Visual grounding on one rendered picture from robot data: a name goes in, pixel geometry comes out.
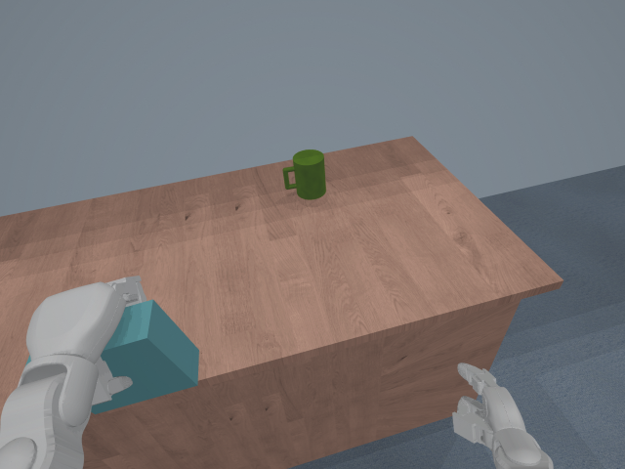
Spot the robot right hand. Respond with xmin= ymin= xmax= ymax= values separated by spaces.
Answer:
xmin=452 ymin=362 xmax=526 ymax=451

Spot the table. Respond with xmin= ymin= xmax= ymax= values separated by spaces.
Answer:
xmin=0 ymin=136 xmax=563 ymax=469

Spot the robot left forearm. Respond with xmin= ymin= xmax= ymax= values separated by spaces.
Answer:
xmin=0 ymin=354 xmax=99 ymax=469

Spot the robot left hand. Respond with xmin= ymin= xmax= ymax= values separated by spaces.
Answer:
xmin=26 ymin=276 xmax=146 ymax=405

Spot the sponge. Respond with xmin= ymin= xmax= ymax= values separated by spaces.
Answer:
xmin=26 ymin=299 xmax=199 ymax=414

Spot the robot right forearm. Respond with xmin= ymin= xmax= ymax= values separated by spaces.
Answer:
xmin=492 ymin=428 xmax=554 ymax=469

